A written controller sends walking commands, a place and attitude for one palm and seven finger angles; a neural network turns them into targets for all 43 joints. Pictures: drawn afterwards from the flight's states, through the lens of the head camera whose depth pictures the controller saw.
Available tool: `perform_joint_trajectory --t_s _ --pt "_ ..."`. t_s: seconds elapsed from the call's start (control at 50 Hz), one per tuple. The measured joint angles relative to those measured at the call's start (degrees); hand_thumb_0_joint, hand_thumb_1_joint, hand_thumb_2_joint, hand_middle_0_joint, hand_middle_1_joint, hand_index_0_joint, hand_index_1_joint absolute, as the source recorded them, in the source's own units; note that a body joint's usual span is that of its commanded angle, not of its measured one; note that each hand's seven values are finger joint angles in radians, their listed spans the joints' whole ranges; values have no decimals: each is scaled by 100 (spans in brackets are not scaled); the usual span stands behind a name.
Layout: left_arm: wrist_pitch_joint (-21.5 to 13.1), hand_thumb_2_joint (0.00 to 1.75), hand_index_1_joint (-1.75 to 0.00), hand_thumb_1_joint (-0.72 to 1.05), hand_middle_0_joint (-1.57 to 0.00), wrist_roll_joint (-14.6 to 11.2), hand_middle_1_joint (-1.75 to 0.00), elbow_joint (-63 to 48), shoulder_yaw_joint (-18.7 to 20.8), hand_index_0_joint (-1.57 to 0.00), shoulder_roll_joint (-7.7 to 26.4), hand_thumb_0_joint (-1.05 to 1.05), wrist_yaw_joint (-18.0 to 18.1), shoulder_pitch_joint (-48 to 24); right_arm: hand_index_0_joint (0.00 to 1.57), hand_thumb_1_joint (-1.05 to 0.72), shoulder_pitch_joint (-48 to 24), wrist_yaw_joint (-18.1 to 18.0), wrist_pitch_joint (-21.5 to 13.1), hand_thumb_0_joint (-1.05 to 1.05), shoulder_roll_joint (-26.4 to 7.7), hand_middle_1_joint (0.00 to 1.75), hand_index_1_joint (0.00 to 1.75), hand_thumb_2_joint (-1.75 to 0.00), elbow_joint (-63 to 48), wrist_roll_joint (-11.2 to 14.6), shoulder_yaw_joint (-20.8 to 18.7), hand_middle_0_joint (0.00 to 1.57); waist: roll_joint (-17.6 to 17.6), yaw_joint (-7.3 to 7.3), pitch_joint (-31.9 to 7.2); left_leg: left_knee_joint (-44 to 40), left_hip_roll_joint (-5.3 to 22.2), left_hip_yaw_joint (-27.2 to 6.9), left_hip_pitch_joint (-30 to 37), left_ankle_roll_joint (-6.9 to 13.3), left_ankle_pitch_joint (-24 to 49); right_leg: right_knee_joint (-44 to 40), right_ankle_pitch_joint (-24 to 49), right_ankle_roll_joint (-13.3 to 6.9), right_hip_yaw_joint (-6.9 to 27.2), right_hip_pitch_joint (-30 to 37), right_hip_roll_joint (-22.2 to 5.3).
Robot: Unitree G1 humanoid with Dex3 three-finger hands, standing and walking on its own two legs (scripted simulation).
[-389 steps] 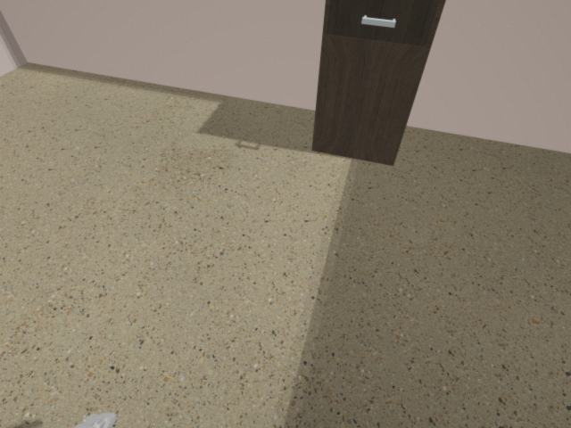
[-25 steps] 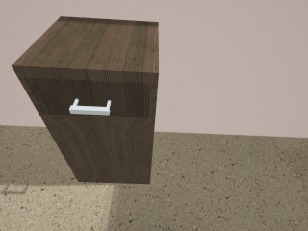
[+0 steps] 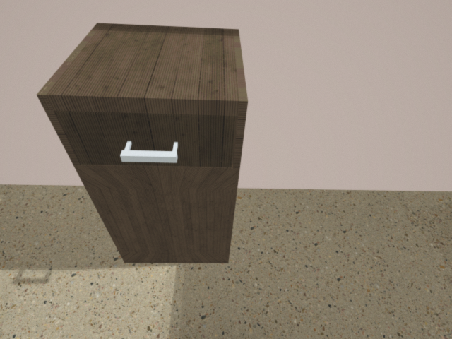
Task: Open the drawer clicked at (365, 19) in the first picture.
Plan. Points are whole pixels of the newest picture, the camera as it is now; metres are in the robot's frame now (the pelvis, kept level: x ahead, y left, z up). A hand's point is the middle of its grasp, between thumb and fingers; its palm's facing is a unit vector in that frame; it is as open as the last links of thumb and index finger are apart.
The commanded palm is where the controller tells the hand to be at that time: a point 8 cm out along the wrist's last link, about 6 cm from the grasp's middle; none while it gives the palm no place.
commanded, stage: shuffle to correct the standing spot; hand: left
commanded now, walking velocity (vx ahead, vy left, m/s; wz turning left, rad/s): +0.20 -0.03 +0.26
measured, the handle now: (151, 150) +0.55 +0.23 -0.02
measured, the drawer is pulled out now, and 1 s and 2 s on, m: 0.00 0.00 0.00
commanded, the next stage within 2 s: come to a stop and stand still in 0.04 s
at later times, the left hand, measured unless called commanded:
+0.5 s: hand out of the picture +0.05 +0.16 -0.19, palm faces +0.13 -0.98 -0.17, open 7.4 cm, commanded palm none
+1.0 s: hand out of the picture +0.06 +0.17 -0.17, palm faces +0.04 -0.97 -0.22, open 7.4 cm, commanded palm none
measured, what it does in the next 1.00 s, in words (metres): stands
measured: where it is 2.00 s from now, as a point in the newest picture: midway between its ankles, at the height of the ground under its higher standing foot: outside the picture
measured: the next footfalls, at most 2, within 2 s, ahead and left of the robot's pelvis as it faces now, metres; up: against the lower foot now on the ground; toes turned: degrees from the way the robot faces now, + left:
none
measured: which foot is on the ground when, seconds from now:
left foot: down 0.00-1.00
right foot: down 0.00-1.00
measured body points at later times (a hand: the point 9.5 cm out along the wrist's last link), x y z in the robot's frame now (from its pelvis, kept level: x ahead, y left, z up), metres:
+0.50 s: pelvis +0.07 +0.00 -0.01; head +0.09 +0.01 +0.44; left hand +0.04 +0.21 -0.17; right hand +0.12 -0.23 -0.16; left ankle +0.01 +0.06 -0.74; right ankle +0.02 -0.16 -0.74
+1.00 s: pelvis +0.04 -0.01 -0.01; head +0.04 -0.02 +0.44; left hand +0.06 +0.22 -0.16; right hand +0.07 -0.24 -0.16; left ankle +0.01 +0.06 -0.74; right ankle +0.02 -0.16 -0.74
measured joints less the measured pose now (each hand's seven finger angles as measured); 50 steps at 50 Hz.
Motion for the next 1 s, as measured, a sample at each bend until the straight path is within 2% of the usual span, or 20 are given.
perform_joint_trajectory --t_s 0.08,0.18,0.24,0.32,0.42,0.5,0.58,0.68,0.8,0.86,1.0 --pt "-25 90 -30 91 -19 6 -30 31 40 -20 -61 0 -49 140 20 -91 124 -11 25 1 -28 30 29 -89 69 -5 -45 21 80 -2 -40 166 16 -88 -21 -21 -156 106 -111 -74 -28 33 40" --pt "-182 90 -30 91 -19 -24 -30 -19 95 -20 -151 0 -33 247 20 -91 188 -1 7 1 -75 30 29 -89 92 6 -61 21 218 57 -63 720 111 -303 -212 -99 -556 186 -100 155 -209 128 116" --pt "-239 90 -30 91 -20 -42 -30 -41 130 -20 -203 0 35 305 20 -91 66 6 32 1 -82 30 29 -90 53 11 -61 20 211 105 -46 1157 232 -268 -478 -171 -669 216 -253 179 -349 209 154" --pt "-112 90 -30 91 -20 -81 -30 63 111 -20 -236 0 101 237 20 -91 -256 -53 -107 1 -29 30 29 -90 -49 49 -38 20 -24 142 58 869 146 -134 -279 -88 -670 422 -401 207 -295 235 28" --pt "-44 90 -30 91 -20 -132 -30 -28 45 -20 -282 0 157 -60 20 -92 -609 -191 -174 1 -27 30 29 -90 -229 74 -45 20 -36 133 227 534 50 -63 -6 -23 -567 429 -271 71 -185 235 4" --pt "-137 90 -30 91 -20 -99 -30 -173 62 -20 -246 0 191 -288 20 -93 -773 -190 -121 1 -93 30 29 -89 -272 79 -73 20 91 138 217 493 75 -61 2 -73 -550 143 -269 201 -183 361 35" --pt "-153 90 -30 92 -20 -80 -30 -250 102 -20 -67 1 200 -439 20 -92 -882 -153 -80 1 -85 30 29 -89 -299 54 -84 20 87 81 181 440 70 -51 0 -94 -555 140 -289 234 -171 329 31" --pt "-93 90 -30 91 -20 -83 -30 -294 113 -20 73 0 181 -606 20 -92 -865 -133 -79 0 -95 30 29 -89 -230 29 -54 20 65 61 164 322 50 -37 94 -95 -453 87 -243 221 -159 392 17" --pt "-181 90 -30 91 -20 -95 -30 -411 -29 -20 170 0 152 -658 20 -92 -728 13 -96 0 -192 30 29 -89 -502 -1 14 20 118 39 190 656 156 -5 -207 -97 -526 290 -231 158 -119 127 104" --pt "-148 90 -30 91 -20 -104 -30 -383 -79 -20 166 0 86 -663 20 -91 -629 12 -128 0 -226 30 29 -90 -534 -6 55 20 170 23 200 661 149 14 -199 -88 -486 358 -235 95 -99 101 96" --pt "-88 90 -30 91 -20 -107 -30 -276 -122 -20 118 0 9 -573 20 -91 -446 7 -92 1 -219 30 29 -90 -383 12 122 20 238 8 142 474 141 52 -70 -134 -362 320 -178 116 -58 146 95"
